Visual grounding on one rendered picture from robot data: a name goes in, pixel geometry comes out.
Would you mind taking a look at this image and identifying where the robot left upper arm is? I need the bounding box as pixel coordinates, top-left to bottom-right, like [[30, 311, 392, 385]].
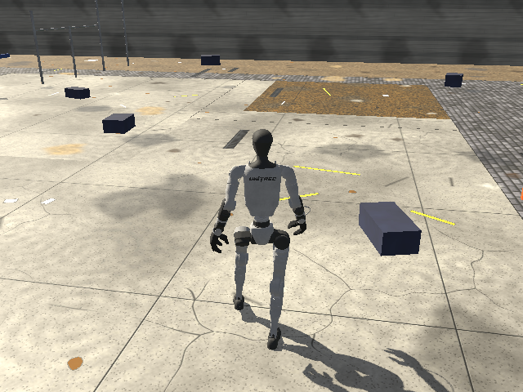
[[223, 165, 245, 211]]

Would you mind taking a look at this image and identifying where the right robot hand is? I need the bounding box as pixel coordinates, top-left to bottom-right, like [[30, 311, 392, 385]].
[[288, 220, 306, 235]]

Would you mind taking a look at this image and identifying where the left robot hand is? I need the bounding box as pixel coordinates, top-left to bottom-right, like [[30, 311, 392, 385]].
[[210, 232, 229, 253]]

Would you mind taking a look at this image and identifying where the left robot foot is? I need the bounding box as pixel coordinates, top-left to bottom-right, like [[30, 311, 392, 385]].
[[233, 294, 244, 310]]

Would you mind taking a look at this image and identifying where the robot right upper arm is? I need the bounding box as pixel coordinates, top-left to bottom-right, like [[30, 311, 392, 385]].
[[279, 164, 302, 209]]

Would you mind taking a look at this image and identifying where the left robot forearm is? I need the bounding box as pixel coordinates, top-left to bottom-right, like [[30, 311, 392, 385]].
[[212, 198, 230, 236]]

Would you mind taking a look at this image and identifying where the right robot forearm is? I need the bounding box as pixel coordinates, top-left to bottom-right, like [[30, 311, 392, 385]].
[[293, 196, 306, 224]]

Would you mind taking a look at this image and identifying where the robot left thigh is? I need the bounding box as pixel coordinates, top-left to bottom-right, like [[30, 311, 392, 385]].
[[234, 226, 251, 266]]

